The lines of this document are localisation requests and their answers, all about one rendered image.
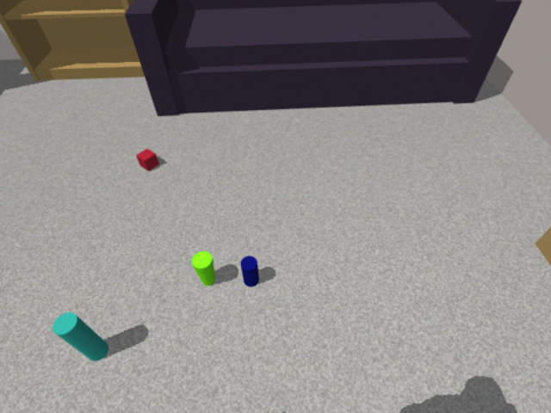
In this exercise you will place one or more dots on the sofa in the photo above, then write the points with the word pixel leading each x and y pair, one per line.
pixel 202 56

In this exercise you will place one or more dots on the bookshelf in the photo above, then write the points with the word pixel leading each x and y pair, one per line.
pixel 72 39

